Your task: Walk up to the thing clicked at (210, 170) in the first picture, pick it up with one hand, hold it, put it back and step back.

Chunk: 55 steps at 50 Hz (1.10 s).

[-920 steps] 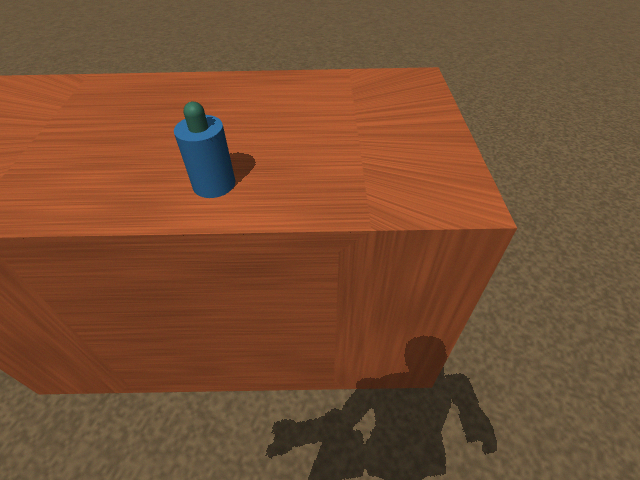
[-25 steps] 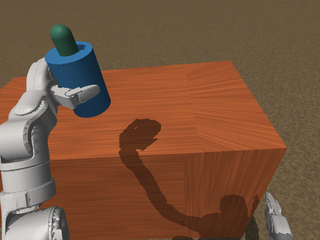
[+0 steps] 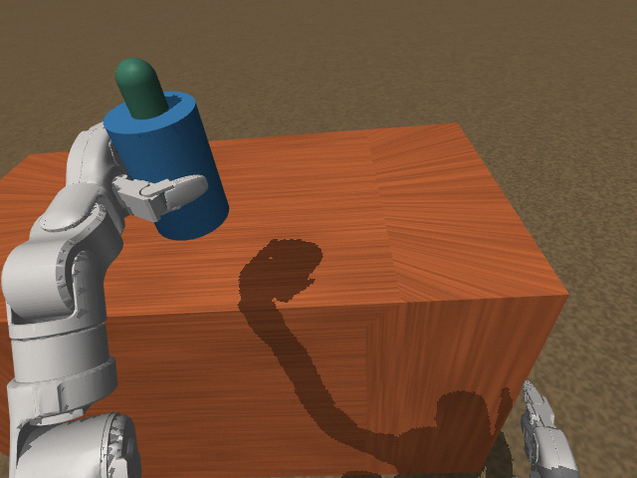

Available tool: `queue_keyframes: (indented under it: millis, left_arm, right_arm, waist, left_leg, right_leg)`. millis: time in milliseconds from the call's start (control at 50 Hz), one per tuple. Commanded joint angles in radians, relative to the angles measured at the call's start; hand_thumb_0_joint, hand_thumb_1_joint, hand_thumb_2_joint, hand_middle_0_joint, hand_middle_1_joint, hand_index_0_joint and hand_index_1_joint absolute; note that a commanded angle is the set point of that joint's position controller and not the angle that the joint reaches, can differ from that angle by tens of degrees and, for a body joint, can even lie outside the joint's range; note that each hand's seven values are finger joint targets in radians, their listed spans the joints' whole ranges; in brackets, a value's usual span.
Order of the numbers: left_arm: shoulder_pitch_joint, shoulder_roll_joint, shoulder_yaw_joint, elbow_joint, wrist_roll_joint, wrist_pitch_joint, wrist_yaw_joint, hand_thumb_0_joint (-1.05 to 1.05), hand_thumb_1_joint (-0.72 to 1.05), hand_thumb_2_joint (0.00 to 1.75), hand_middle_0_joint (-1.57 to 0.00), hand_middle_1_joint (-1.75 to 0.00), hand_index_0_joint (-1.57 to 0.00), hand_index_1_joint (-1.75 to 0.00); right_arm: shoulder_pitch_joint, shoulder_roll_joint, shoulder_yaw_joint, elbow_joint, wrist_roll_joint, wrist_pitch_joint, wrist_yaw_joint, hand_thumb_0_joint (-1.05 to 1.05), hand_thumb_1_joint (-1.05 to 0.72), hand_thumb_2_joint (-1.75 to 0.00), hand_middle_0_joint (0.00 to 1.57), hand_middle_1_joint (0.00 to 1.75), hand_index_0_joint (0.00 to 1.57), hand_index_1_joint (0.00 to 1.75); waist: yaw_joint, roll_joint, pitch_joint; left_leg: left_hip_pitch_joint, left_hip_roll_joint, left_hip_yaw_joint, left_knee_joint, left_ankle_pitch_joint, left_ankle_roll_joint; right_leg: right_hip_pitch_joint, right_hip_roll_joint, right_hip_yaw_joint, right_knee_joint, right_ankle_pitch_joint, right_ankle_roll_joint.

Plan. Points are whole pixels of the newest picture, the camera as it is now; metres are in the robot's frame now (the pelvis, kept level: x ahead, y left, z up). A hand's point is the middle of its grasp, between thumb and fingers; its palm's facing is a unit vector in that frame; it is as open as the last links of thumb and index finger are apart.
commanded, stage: hold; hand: left
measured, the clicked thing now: (166, 149) +0.35 +0.15 +0.31
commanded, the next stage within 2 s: crouch in 0.04 s
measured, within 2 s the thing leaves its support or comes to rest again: neither
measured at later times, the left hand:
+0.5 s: hand (177, 181) +0.39 +0.17 +0.25, palm faces +0.14 -0.99 +0.02, open 11.5 cm
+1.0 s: hand (194, 193) +0.46 +0.19 +0.18, palm faces +0.16 -0.99 +0.00, open 11.5 cm
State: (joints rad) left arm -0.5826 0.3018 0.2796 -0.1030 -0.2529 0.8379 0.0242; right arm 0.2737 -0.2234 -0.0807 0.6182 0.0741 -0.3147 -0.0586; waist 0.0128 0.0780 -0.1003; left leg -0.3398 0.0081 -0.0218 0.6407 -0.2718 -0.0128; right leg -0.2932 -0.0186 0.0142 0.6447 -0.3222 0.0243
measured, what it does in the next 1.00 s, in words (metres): stands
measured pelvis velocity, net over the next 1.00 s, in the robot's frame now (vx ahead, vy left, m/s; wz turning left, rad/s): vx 0.01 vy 0.00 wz -0.02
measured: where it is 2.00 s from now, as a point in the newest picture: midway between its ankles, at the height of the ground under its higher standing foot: outside the picture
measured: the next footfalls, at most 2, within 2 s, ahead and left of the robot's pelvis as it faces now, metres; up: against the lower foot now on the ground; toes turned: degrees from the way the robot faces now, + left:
none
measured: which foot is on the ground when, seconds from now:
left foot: down 0.00-1.00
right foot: down 0.00-1.00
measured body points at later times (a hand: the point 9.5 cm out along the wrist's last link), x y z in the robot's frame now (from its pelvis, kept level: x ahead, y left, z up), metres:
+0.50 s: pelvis -0.01 +0.00 +0.00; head -0.05 -0.02 +0.45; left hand +0.37 +0.22 +0.25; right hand +0.16 -0.25 -0.06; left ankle +0.04 +0.13 -0.72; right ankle +0.02 -0.13 -0.72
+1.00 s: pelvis +0.01 +0.00 +0.00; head +0.01 -0.01 +0.45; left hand +0.44 +0.24 +0.19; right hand +0.16 -0.25 -0.06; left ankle +0.04 +0.13 -0.72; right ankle +0.02 -0.13 -0.72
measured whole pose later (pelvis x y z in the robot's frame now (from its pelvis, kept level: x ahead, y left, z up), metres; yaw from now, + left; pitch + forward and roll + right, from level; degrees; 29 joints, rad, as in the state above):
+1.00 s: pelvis +0.01 +0.00 +0.00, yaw -1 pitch +4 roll -1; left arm -0.76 0.37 0.29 0.74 -0.15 0.18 -0.02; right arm 0.29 -0.22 -0.02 0.57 0.02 -0.35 -0.06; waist -0.06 0.03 -0.08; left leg -0.45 0.03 -0.01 0.65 -0.28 -0.01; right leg -0.40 0.00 0.03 0.64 -0.31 0.02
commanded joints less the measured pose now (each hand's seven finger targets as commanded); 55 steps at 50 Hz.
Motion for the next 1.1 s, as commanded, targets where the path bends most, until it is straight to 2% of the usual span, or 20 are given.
queue_keyframes:
  millis: [0, 120, 180, 200, 300, 320, 380, 500, 600, 660, 780, 840, 860, 920, 940, 960, 1000, 1040, 1060, 1080]
  left_arm:
    - [-0.616, 0.265, 0.114, -0.254, -0.007, -0.136, 0.007, 0.00, -0.03, 1.28, -1.23, -1.41, -1.24, -1.43]
    - [-0.562, 0.238, 0.095, -0.155, -0.015, -0.111, -0.026, 0.00, 0.00, 1.35, -1.31, -1.49, -1.31, -1.52]
    - [-0.592, 0.233, 0.082, -0.136, -0.017, -0.102, -0.037, 0.00, 0.03, 1.28, -1.30, -1.43, -1.31, -1.44]
    - [-0.559, 0.217, 0.080, -0.064, -0.021, -0.091, -0.036, 0.00, 0.03, 1.28, -1.30, -1.43, -1.32, -1.45]
    - [-0.623, 0.222, 0.076, 0.012, -0.012, -0.119, -0.016, 0.00, 0.01, 1.26, -1.27, -1.40, -1.28, -1.41]
    - [-0.644, 0.214, 0.064, 0.054, -0.007, -0.131, -0.009, 0.00, 0.02, 1.25, -1.25, -1.39, -1.27, -1.40]
    - [-0.682, 0.235, 0.062, 0.104, 0.016, -0.198, 0.008, 0.00, 0.01, 1.23, -1.23, -1.36, -1.24, -1.37]
    - [-0.829, 0.292, 0.058, 0.110, 0.040, -0.385, 0.004, 0.00, 0.04, 1.23, -1.24, -1.36, -1.24, -1.37]
    - [-0.854, 0.316, 0.056, 0.236, 0.060, -0.499, 0.002, 0.00, 0.03, 1.28, -1.27, -1.41, -1.28, -1.42]
    - [-0.857, 0.340, 0.070, 0.297, 0.062, -0.561, 0.002, 0.00, 0.05, 1.29, -1.28, -1.42, -1.29, -1.44]
    - [-0.777, 0.358, 0.089, 0.489, 0.079, -0.661, -0.022, 0.00, 0.05, 1.30, -1.29, -1.45, -1.31, -1.45]
    - [-0.766, 0.322, 0.062, 0.508, 0.081, -0.715, -0.038, 0.00, 0.04, 1.31, -1.31, -1.47, -1.33, -1.47]
    - [-0.759, 0.341, 0.080, 0.546, 0.077, -0.731, -0.041, 0.00, 0.02, 1.32, -1.31, -1.47, -1.33, -1.48]
    - [-0.784, 0.326, 0.060, 0.540, 0.082, -0.770, -0.045, 0.00, 0.04, 1.33, -1.33, -1.48, -1.34, -1.49]
    - [-0.762, 0.360, 0.091, 0.591, 0.081, -0.780, -0.046, 0.00, 0.04, 1.34, -1.32, -1.48, -1.33, -1.49]
    - [-0.779, 0.337, 0.063, 0.547, 0.086, -0.794, -0.049, 0.00, 0.03, 1.32, -1.30, -1.47, -1.32, -1.48]
    - [-0.796, 0.363, 0.080, 0.550, 0.088, -0.815, -0.048, 0.00, 0.03, 1.32, -1.31, -1.47, -1.33, -1.48]
    - [-0.855, 0.350, 0.060, 0.479, 0.088, -0.840, -0.051, 0.00, 0.05, 1.32, -1.29, -1.45, -1.31, -1.46]
    - [-0.844, 0.362, 0.071, 0.477, 0.087, -0.852, -0.051, 0.00, 0.04, 1.32, -1.30, -1.46, -1.32, -1.47]
    - [-0.824, 0.378, 0.082, 0.524, 0.086, -0.856, -0.049, 0.00, 0.04, 1.32, -1.30, -1.46, -1.32, -1.47]
  right_arm:
    - [-0.173, -0.099, -0.020, -0.170, 0.000, -0.076, -0.013, 0.00, 0.51, -0.07, 0.05, 0.05, 0.05, 0.05]
    - [-0.169, -0.096, -0.013, -0.162, 0.003, -0.073, -0.010, 0.00, 0.51, -0.07, 0.05, 0.05, 0.05, 0.05]
    - [-0.156, -0.117, -0.035, -0.163, 0.003, -0.074, -0.008, 0.00, 0.57, -0.05, 0.05, 0.05, 0.05, 0.05]
    - [-0.156, -0.115, -0.027, -0.156, 0.004, -0.073, -0.007, 0.00, 0.57, -0.05, 0.05, 0.05, 0.05, 0.05]
    - [-0.138, -0.116, -0.033, -0.148, 0.000, -0.077, -0.009, 0.00, 0.57, -0.04, 0.05, 0.05, 0.05, 0.05]
    - [-0.126, -0.117, -0.031, -0.167, -0.001, -0.083, -0.012, 0.00, 0.57, -0.05, 0.05, 0.05, 0.05, 0.05]
    - [-0.121, -0.112, -0.021, -0.151, -0.006, -0.091, -0.018, 0.00, 0.57, -0.05, 0.05, 0.05, 0.05, 0.05]
    - [-0.120, -0.111, -0.011, -0.148, -0.023, -0.122, -0.032, 0.00, 0.57, -0.05, 0.05, 0.05, 0.05, 0.05]
    - [-0.199, -0.110, 0.008, -0.163, -0.030, -0.139, -0.038, 0.00, 0.55, -0.05, 0.05, 0.05, 0.05, 0.05]
    - [-0.177, -0.111, 0.012, -0.168, -0.037, -0.135, -0.040, 0.00, 0.55, -0.06, 0.05, 0.05, 0.05, 0.05]
    - [-0.100, -0.134, -0.010, -0.167, -0.046, -0.122, -0.037, 0.00, 0.55, -0.05, 0.05, 0.05, 0.05, 0.05]
    - [-0.086, -0.089, 0.037, -0.183, -0.046, -0.114, -0.021, 0.00, 0.55, -0.05, 0.05, 0.05, 0.05, 0.05]
    - [-0.078, -0.106, 0.017, -0.194, -0.045, -0.110, -0.020, 0.00, 0.55, -0.05, 0.05, 0.05, 0.05, 0.05]
    - [-0.068, -0.096, 0.029, -0.203, -0.045, -0.096, -0.011, 0.00, 0.56, -0.05, 0.05, 0.05, 0.05, 0.05]
    - [-0.026, -0.133, -0.004, -0.196, -0.049, -0.090, -0.015, 0.00, 0.56, -0.05, 0.05, 0.05, 0.05, 0.05]
    - [-0.046, -0.107, 0.022, -0.187, -0.046, -0.086, -0.010, 0.00, 0.56, -0.05, 0.05, 0.05, 0.05, 0.05]
    - [-0.037, -0.149, -0.009, -0.205, -0.052, -0.079, -0.013, 0.00, 0.56, -0.05, 0.05, 0.05, 0.05, 0.05]
    - [-0.063, -0.113, 0.021, -0.218, -0.050, -0.070, -0.010, 0.00, 0.56, -0.05, 0.05, 0.05, 0.05, 0.05]
    - [-0.085, -0.128, 0.009, -0.240, -0.051, -0.068, -0.011, 0.00, 0.55, -0.05, 0.05, 0.05, 0.05, 0.05]
    - [-0.061, -0.147, -0.013, -0.198, -0.052, -0.058, -0.015, 0.00, 0.55, -0.05, 0.05, 0.05, 0.05, 0.05]
  waist:
    - [0.020, -0.017, -0.239]
    - [0.019, -0.054, -0.198]
    - [0.005, -0.073, -0.196]
    - [0.001, -0.111, -0.151]
    - [-0.010, -0.110, -0.152]
    - [-0.027, -0.138, -0.152]
    - [-0.017, -0.117, -0.139]
    - [-0.038, -0.005, -0.284]
    - [-0.039, 0.033, -0.323]
    - [-0.046, 0.024, -0.368]
    - [-0.070, -0.068, -0.327]
    - [-0.057, -0.050, -0.308]
    - [-0.068, -0.054, -0.305]
    - [-0.072, -0.008, -0.315]
    - [-0.086, -0.048, -0.302]
    - [-0.070, 0.008, -0.310]
    - [-0.088, 0.001, -0.355]
    - [-0.084, 0.035, -0.374]
    - [-0.079, 0.025, -0.420]
    - [-0.090, 0.028, -0.384]
  left_leg:
    - [0.168, -0.027, 0.025, -0.083, 0.107, 0.021]
    - [0.140, -0.029, 0.031, -0.094, 0.082, 0.026]
    - [0.148, -0.024, 0.027, -0.102, 0.066, 0.027]
    - [0.129, -0.022, 0.024, -0.110, 0.048, 0.029]
    - [0.129, -0.028, 0.032, -0.119, 0.027, 0.029]
    - [0.140, -0.027, 0.031, -0.116, 0.023, 0.031]
    - [0.122, -0.026, 0.027, -0.122, 0.006, 0.028]
    - [0.192, -0.018, 0.018, -0.091, 0.021, 0.020]
    - [0.190, 0.000, -0.004, -0.087, 0.017, 0.012]
    - [0.177, -0.001, 0.001, -0.081, 0.034, 0.013]
    - [0.127, -0.007, 0.028, -0.058, 0.105, 0.028]
    - [0.120, -0.005, 0.030, -0.064, 0.122, 0.027]
    - [0.115, -0.004, 0.034, -0.063, 0.122, 0.029]
    - [0.128, -0.006, 0.036, -0.064, 0.130, 0.027]
    - [0.126, -0.002, 0.035, -0.061, 0.134, 0.030]
    - [0.134, -0.005, 0.036, -0.064, 0.148, 0.025]
    - [0.181, 0.004, 0.029, -0.047, 0.199, 0.026]
    - [0.192, 0.002, 0.030, -0.041, 0.215, 0.026]
    - [0.209, 0.008, 0.024, -0.042, 0.239, 0.025]
    - [0.206, 0.010, 0.020, -0.037, 0.251, 0.025]
  right_leg:
    - [-0.027, 0.023, -0.061, -0.124, 0.129, -0.019]
    - [-0.040, 0.027, -0.060, -0.137, 0.106, -0.016]
    - [-0.050, 0.029, -0.061, -0.141, 0.095, -0.017]
    - [-0.064, 0.032, -0.062, -0.149, 0.082, -0.013]
    - [-0.083, 0.029, -0.055, -0.155, 0.066, -0.012]
    - [-0.091, 0.028, -0.055, -0.157, 0.064, -0.010]
    - [-0.104, 0.027, -0.057, -0.149, 0.053, -0.015]
    - [-0.116, 0.020, -0.048, -0.127, 0.078, -0.018]
    - [-0.115, 0.030, -0.050, -0.103, 0.088, -0.022]
    - [-0.086, 0.031, -0.049, -0.109, 0.092, -0.023]
    - [-0.077, 0.035, -0.039, -0.108, 0.165, -0.013]
    - [-0.086, 0.040, -0.044, -0.104, 0.179, -0.018]
    - [-0.085, 0.039, -0.040, -0.105, 0.182, -0.016]
    - [-0.098, 0.037, -0.036, -0.107, 0.192, -0.021]
    - [-0.098, 0.039, -0.037, -0.107, 0.197, -0.016]
    - [-0.096, 0.036, -0.035, -0.103, 0.209, -0.021]
    - [-0.104, 0.040, -0.036, -0.096, 0.247, -0.021]
    - [-0.092, 0.036, -0.032, -0.098, 0.262, -0.022]
    - [-0.069, 0.040, -0.038, -0.091, 0.277, -0.023]
    - [-0.088, 0.040, -0.039, -0.090, 0.281, -0.024]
